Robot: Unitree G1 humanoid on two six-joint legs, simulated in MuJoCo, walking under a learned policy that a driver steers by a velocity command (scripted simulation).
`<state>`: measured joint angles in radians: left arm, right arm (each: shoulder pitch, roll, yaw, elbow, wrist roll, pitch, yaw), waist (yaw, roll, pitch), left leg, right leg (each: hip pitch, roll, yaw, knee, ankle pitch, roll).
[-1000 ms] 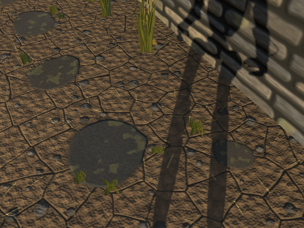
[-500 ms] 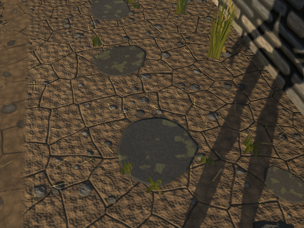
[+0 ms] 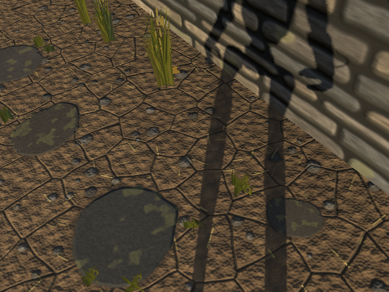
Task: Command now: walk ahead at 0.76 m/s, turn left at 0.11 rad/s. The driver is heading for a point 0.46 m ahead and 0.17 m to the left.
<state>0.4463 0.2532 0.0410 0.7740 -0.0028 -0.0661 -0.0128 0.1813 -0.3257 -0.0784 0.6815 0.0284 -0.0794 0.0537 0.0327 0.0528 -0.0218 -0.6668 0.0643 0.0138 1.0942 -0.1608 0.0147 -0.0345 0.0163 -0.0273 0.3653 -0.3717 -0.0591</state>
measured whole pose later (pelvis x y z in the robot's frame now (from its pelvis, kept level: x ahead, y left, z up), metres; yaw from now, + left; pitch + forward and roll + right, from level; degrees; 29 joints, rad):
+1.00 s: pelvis +0.62 +0.01 -0.01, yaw +26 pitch -1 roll -1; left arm 0.21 0.20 0.01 0.73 0.02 -0.03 -0.01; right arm 0.21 -0.24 -0.03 0.78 -0.02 0.05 -0.03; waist 0.01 0.02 0.03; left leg -0.31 0.03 -0.07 0.60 -0.28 -0.01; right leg -0.38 0.06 -0.02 0.50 -0.11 -0.06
